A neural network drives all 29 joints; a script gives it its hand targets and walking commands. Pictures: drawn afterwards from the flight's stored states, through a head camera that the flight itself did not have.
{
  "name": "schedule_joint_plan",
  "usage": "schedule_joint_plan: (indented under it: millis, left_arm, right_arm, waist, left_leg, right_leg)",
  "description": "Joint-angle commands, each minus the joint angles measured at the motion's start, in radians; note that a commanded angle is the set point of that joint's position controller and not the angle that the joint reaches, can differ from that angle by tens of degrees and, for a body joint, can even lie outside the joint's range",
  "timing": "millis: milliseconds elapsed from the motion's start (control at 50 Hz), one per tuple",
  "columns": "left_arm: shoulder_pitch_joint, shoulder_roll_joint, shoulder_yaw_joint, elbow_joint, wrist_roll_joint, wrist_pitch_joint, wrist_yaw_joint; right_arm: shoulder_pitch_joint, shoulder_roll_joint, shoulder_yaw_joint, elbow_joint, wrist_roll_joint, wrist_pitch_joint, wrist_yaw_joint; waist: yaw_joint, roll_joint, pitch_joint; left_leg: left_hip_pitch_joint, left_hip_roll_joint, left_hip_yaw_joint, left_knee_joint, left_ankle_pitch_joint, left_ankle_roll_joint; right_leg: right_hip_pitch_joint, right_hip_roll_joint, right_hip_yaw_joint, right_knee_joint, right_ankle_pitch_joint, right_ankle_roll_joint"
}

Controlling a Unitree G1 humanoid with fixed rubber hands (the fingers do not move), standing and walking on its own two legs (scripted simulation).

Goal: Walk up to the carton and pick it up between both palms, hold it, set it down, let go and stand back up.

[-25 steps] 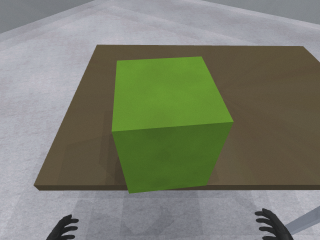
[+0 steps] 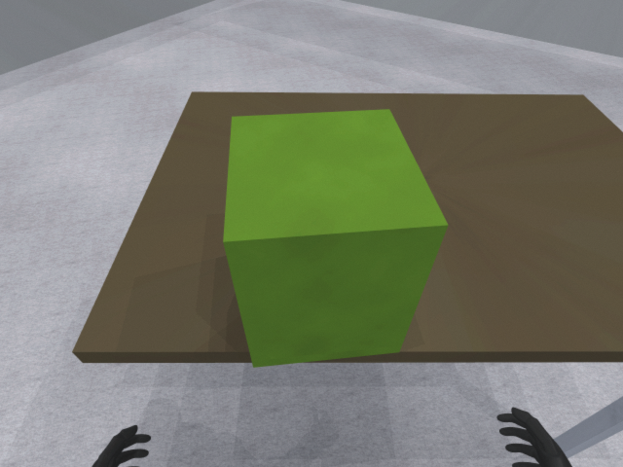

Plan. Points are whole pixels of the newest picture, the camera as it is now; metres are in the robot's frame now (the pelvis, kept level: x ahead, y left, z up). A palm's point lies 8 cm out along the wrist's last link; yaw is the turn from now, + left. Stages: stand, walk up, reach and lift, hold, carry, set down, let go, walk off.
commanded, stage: stand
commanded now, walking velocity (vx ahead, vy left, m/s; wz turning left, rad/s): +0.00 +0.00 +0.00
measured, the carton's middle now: (320, 240) +0.38 +0.01 +0.11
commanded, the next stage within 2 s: walk up in 0.10 s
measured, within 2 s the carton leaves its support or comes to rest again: neither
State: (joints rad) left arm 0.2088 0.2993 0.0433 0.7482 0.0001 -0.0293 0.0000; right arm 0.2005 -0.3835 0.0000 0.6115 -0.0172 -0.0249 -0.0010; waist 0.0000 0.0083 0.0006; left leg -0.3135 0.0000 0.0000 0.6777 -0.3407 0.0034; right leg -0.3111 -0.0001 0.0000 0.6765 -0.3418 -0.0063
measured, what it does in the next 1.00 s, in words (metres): stands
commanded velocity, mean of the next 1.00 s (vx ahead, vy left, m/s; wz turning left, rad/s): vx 0.00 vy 0.00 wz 0.00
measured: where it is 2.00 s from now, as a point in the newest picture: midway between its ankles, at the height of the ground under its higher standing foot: outside the picture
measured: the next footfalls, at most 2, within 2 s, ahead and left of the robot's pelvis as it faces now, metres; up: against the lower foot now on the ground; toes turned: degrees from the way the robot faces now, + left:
none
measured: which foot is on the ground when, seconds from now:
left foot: down 0.00-1.00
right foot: down 0.00-1.00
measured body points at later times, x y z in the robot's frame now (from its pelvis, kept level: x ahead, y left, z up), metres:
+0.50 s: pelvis +0.00 +0.00 +0.00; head -0.01 +0.01 +0.45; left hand +0.13 +0.28 -0.10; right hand +0.16 -0.30 -0.06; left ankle +0.01 +0.12 -0.72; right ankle +0.01 -0.12 -0.72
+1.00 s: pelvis +0.00 +0.00 +0.02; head -0.04 +0.01 +0.47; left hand +0.17 +0.27 -0.03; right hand +0.18 -0.28 -0.02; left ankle +0.01 +0.12 -0.72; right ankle +0.01 -0.12 -0.72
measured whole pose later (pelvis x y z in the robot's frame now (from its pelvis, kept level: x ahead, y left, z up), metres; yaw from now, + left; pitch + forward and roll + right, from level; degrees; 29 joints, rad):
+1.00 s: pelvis +0.00 +0.00 +0.02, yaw +0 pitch -5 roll +0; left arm 0.26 0.32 0.05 0.33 0.00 0.24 0.04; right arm 0.17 -0.29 -0.10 0.67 0.01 -0.22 0.07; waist 0.00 -0.03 0.00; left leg -0.15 0.00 0.00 0.49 -0.25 0.00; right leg -0.15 0.00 0.00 0.49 -0.25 0.00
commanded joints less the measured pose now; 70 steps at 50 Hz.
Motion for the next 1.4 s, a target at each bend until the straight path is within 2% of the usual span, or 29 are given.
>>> schedule_joint_plan:
  millis: [0, 80, 100, 160, 340, 560, 580, 600, 620, 660, 720, 800, 860, 920, 980, 1060, 1100, 1120, 1160, 1280, 1340, 1380]
  left_arm:
    - [-0.080, 0.240, 0.047, -0.033, 0.015, -0.027, -0.001]
    - [-0.080, 0.239, 0.045, -0.026, 0.013, -0.026, -0.001]
    - [-0.061, 0.256, 0.050, -0.033, 0.024, -0.019, -0.005]
    - [-0.056, 0.251, 0.048, -0.031, 0.025, -0.012, -0.009]
    - [-0.051, 0.255, 0.045, -0.028, 0.019, -0.011, -0.011]
    - [-0.054, 0.265, 0.045, -0.025, 0.018, -0.010, -0.012]
    - [-0.378, 0.177, 0.073, -0.374, 0.024, 0.130, 0.044]
    - [-0.296, 0.126, 0.058, -0.403, 0.052, 0.183, 0.062]
    - [-0.259, 0.111, 0.064, -0.412, 0.060, 0.196, 0.068]
    - [-0.204, 0.087, 0.069, -0.385, 0.053, 0.219, 0.065]
    - [-0.106, 0.098, 0.063, -0.443, 0.025, 0.244, 0.059]
    - [0.019, 0.106, 0.061, -0.504, 0.000, 0.238, 0.051]
    - [0.051, 0.097, 0.044, -0.530, -0.025, 0.249, 0.047]
    - [0.034, 0.087, 0.027, -0.573, -0.053, 0.260, 0.049]
    - [0.000, 0.074, 0.015, -0.684, -0.073, 0.262, 0.063]
    - [0.007, 0.037, 0.025, -0.804, -0.049, 0.246, 0.084]
    - [0.026, 0.018, 0.028, -0.834, -0.027, 0.236, 0.094]
    - [0.038, 0.012, 0.035, -0.839, -0.019, 0.232, 0.096]
    - [0.042, 0.005, 0.035, -0.855, -0.022, 0.223, 0.099]
    - [0.014, 0.015, 0.015, -0.858, -0.112, 0.223, 0.092]
    - [-0.005, 0.019, 0.007, -0.880, -0.167, 0.238, 0.088]
    - [-0.024, 0.034, 0.007, -0.925, -0.197, 0.259, 0.088]
  right_arm:
    - [-0.041, -0.175, -0.066, 0.031, -0.004, -0.039, -0.007]
    - [-0.043, -0.179, -0.066, 0.036, -0.003, -0.039, -0.007]
    - [0.000, -0.194, -0.066, 0.041, -0.002, -0.042, -0.008]
    - [-0.008, -0.198, -0.068, 0.044, -0.006, -0.044, -0.010]
    - [-0.007, -0.199, -0.064, 0.052, -0.002, -0.050, -0.010]
    - [-0.009, -0.204, -0.063, 0.051, 0.001, -0.048, -0.012]
    - [-0.229, 0.009, -0.213, 0.328, -0.107, -0.243, 0.027]
    - [-0.144, -0.024, -0.209, 0.301, -0.095, -0.264, 0.049]
    - [-0.120, -0.042, -0.209, 0.286, -0.090, -0.270, 0.058]
    - [-0.119, -0.033, -0.191, 0.263, -0.060, -0.285, 0.068]
    - [-0.086, -0.080, -0.205, 0.133, -0.025, -0.288, 0.072]
    - [-0.040, -0.107, -0.196, -0.030, 0.016, -0.291, 0.058]
    - [-0.033, -0.097, -0.171, -0.131, 0.044, -0.264, 0.055]
    - [-0.030, -0.071, -0.154, -0.207, 0.063, -0.215, 0.062]
    - [-0.013, -0.050, -0.143, -0.241, 0.078, -0.154, 0.082]
    - [0.033, -0.062, -0.134, -0.280, 0.115, -0.087, 0.109]
    - [0.045, -0.077, -0.133, -0.312, 0.134, -0.071, 0.118]
    - [0.050, -0.081, -0.130, -0.338, 0.141, -0.065, 0.119]
    - [0.042, -0.082, -0.131, -0.407, 0.150, -0.058, 0.118]
    - [0.000, -0.060, -0.142, -0.659, 0.143, -0.013, 0.095]
    - [0.009, -0.028, -0.131, -0.761, 0.139, 0.030, 0.075]
    - [0.025, 0.009, -0.110, -0.823, 0.147, 0.070, 0.060]
  waist:
    - [-0.001, -0.016, -0.022]
    - [-0.001, -0.013, -0.022]
    - [0.007, -0.058, -0.015]
    - [0.010, -0.044, 0.018]
    - [0.012, -0.016, -0.007]
    - [0.011, -0.021, -0.005]
    - [-0.026, 0.045, -0.014]
    - [-0.030, 0.073, 0.019]
    - [-0.030, 0.070, 0.013]
    - [-0.010, 0.000, 0.020]
    - [0.025, -0.034, -0.037]
    - [0.054, -0.079, -0.090]
    - [0.076, -0.097, -0.040]
    - [0.076, -0.102, 0.010]
    - [0.047, -0.055, 0.041]
    - [0.007, 0.095, 0.045]
    - [0.007, 0.150, 0.038]
    - [0.010, 0.157, 0.036]
    - [0.023, 0.140, 0.020]
    - [0.041, -0.055, 0.041]
    - [0.043, -0.166, 0.052]
    - [0.041, -0.241, 0.063]
  left_leg:
    - [0.042, 0.091, -0.111, -0.146, 0.156, 0.069]
    - [0.045, 0.091, -0.112, -0.150, 0.161, 0.070]
    - [0.004, 0.101, -0.147, -0.158, 0.110, 0.083]
    - [-0.033, 0.100, -0.159, -0.174, 0.043, 0.086]
    - [-0.010, 0.102, -0.153, -0.160, 0.139, 0.083]
    - [-0.009, 0.099, -0.146, -0.151, 0.142, 0.080]
    - [-0.024, 0.046, 0.051, -0.205, 0.082, -0.055]
    - [-0.060, 0.069, 0.051, -0.221, 0.074, -0.039]
    - [-0.083, 0.074, 0.050, -0.240, 0.077, -0.029]
    - [0.011, 0.035, 0.056, -0.229, 0.141, -0.033]
    - [0.174, 0.017, 0.054, -0.236, 0.288, -0.044]
    - [0.267, 0.001, 0.042, -0.255, 0.455, -0.043]
    - [0.254, -0.016, 0.058, -0.303, 0.445, -0.038]
    - [0.234, -0.023, 0.074, -0.362, 0.373, -0.032]
    - [0.210, -0.012, 0.074, -0.423, 0.257, -0.033]
    - [0.033, 0.044, 0.065, -0.535, 0.077, -0.001]
    - [-0.067, 0.065, 0.062, -0.574, 0.016, 0.015]
    - [-0.107, 0.068, 0.066, -0.582, 0.006, 0.024]
    - [-0.151, 0.072, 0.071, -0.591, -0.017, 0.038]
    - [-0.152, 0.047, 0.108, -0.566, -0.045, 0.074]
    - [-0.033, 0.019, 0.116, -0.512, 0.007, 0.071]
    - [0.160, -0.021, 0.099, -0.437, 0.087, 0.048]
  right_leg:
    - [0.024, -0.085, 0.106, -0.151, 0.135, -0.069]
    - [0.028, -0.086, 0.110, -0.155, 0.143, -0.069]
    - [0.029, -0.081, 0.104, -0.147, 0.097, -0.077]
    - [0.017, -0.082, 0.118, -0.159, 0.038, -0.083]
    - [0.042, -0.081, 0.107, -0.138, 0.125, -0.079]
    - [0.040, -0.087, 0.113, -0.145, 0.131, -0.081]
    - [-0.019, -0.015, -0.078, -0.117, 0.011, -0.069]
    - [0.059, 0.010, -0.089, -0.083, 0.062, -0.070]
    - [0.114, 0.025, -0.096, -0.079, 0.108, -0.068]
    - [0.096, 0.021, -0.074, -0.151, 0.131, -0.075]
    - [0.117, 0.034, -0.066, -0.228, 0.236, -0.063]
    - [0.227, 0.061, -0.061, -0.284, 0.409, -0.030]
    - [0.267, 0.067, -0.052, -0.324, 0.410, -0.014]
    - [0.267, 0.064, -0.042, -0.366, 0.318, -0.010]
    - [0.258, 0.056, -0.037, -0.381, 0.225, -0.015]
    - [0.428, 0.080, -0.049, -0.328, 0.247, -0.004]
    - [0.532, 0.094, -0.050, -0.301, 0.273, 0.002]
    - [0.573, 0.097, -0.045, -0.296, 0.283, 0.005]
    - [0.616, 0.101, -0.039, -0.290, 0.266, 0.012]
    - [0.546, 0.081, -0.015, -0.339, 0.086, 0.027]
    - [0.391, 0.039, 0.021, -0.410, -0.008, 0.018]
    - [0.159, -0.027, 0.058, -0.495, -0.107, -0.012]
